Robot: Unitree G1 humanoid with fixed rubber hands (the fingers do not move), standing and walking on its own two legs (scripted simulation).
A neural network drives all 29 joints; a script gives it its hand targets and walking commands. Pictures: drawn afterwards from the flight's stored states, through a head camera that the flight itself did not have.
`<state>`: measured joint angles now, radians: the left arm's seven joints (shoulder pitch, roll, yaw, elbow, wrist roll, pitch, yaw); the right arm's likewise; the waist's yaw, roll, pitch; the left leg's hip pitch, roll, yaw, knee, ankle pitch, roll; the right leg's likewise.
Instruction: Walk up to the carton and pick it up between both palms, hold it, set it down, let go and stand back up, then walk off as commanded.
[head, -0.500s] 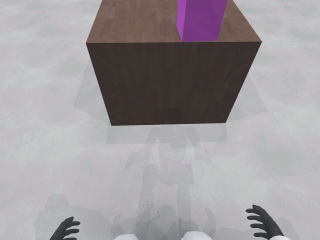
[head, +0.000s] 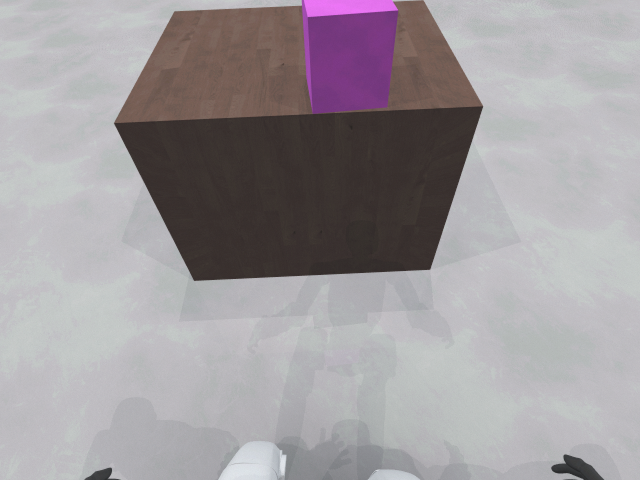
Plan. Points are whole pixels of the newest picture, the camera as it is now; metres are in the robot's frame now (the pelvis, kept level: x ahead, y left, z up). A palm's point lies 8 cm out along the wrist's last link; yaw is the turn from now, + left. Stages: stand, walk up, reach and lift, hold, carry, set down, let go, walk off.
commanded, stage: walk up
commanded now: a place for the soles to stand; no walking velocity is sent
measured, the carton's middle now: (345, 49) +1.00 -0.01 +0.05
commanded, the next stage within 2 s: none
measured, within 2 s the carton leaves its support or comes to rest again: neither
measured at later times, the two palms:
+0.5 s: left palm (116, 438) +0.17 +0.31 -0.11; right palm (571, 410) +0.22 -0.32 -0.08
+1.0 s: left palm (189, 357) +0.28 +0.22 -0.08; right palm (604, 334) +0.34 -0.41 -0.09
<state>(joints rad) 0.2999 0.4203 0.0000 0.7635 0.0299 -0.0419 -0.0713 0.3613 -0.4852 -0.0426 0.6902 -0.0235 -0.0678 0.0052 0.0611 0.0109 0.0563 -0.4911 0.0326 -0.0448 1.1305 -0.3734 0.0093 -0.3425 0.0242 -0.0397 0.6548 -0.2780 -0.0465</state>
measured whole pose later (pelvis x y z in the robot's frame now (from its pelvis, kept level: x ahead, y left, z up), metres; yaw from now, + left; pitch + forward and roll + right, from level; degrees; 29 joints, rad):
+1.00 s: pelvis +0.25 -0.09 +0.00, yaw +0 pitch -2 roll +2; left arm 0.37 0.43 0.00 0.76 0.03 -0.05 -0.05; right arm 0.36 -0.45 -0.04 0.70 -0.02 -0.05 0.02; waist 0.06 0.01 0.05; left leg -0.48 -0.01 -0.04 1.03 -0.37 0.03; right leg -0.32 -0.04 -0.06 0.66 -0.30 -0.03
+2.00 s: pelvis +0.37 -0.10 -0.01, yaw +7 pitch -3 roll +2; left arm 0.28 0.41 0.00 0.76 0.03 -0.02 -0.01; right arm 0.35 -0.44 -0.04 0.70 -0.02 -0.01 -0.02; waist 0.00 0.02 0.11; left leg -0.37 -0.02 -0.06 0.86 -0.47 0.03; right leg -0.40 -0.08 -0.11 0.75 -0.30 -0.04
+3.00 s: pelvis +0.38 -0.08 -0.01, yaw +8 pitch -1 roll +0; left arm 0.23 0.40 0.00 0.78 0.03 -0.02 -0.02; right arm 0.34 -0.40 -0.01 0.72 -0.02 -0.04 0.00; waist 0.01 -0.02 0.04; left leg -0.32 -0.02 -0.06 0.74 -0.40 0.01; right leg -0.39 -0.05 -0.09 0.72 -0.32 -0.04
